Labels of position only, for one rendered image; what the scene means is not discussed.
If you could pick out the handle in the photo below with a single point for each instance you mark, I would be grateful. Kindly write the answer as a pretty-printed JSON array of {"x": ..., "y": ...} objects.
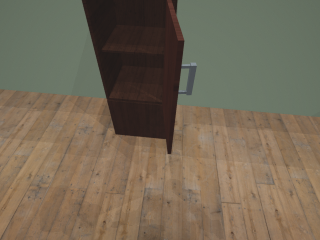
[{"x": 191, "y": 77}]

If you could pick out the cupboard door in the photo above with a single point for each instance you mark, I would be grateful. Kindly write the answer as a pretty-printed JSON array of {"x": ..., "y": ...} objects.
[{"x": 173, "y": 55}]

